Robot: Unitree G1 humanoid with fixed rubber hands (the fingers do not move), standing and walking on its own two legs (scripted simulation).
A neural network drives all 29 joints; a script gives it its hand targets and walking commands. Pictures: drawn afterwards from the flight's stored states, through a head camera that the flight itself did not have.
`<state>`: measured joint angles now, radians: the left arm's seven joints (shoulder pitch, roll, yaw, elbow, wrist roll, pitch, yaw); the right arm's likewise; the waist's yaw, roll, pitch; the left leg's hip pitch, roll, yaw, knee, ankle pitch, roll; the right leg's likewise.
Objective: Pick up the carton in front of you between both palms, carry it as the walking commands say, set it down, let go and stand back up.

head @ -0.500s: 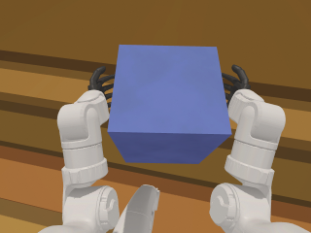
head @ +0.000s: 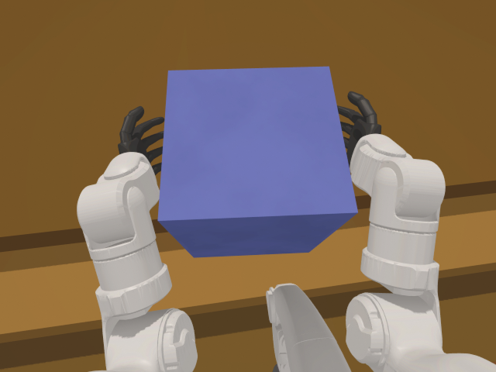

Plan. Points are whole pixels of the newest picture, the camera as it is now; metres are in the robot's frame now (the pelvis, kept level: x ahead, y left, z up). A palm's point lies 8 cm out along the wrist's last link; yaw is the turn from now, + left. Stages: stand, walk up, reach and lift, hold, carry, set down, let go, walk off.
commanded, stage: carry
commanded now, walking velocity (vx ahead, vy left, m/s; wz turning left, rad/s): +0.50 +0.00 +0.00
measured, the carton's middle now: (250, 177) +0.37 -0.04 +0.10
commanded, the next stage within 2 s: none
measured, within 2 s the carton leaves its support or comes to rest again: neither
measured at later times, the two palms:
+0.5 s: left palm out of the picture +0.65 +0.13 +0.27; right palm out of the picture +0.66 -0.17 +0.26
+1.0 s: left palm out of the picture +0.77 +0.13 +0.35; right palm out of the picture +0.77 -0.17 +0.35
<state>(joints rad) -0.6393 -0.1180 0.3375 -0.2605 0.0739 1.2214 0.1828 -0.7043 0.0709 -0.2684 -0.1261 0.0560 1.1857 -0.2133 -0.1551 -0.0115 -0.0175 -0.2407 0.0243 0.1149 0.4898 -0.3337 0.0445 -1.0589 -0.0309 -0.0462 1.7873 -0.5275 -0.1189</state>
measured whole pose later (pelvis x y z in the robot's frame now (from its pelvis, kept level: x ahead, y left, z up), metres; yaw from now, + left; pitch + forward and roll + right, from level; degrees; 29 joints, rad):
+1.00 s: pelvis +0.44 -0.01 +0.19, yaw -2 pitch +2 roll +0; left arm -0.60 -0.11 0.33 -0.04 0.07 1.23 0.16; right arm -0.63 0.11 -0.30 0.00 -0.06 1.23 -0.17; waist 0.00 0.02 -0.09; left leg -0.44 0.01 0.13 0.56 -0.15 0.06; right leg -0.37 0.03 -0.05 0.61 -0.26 -0.06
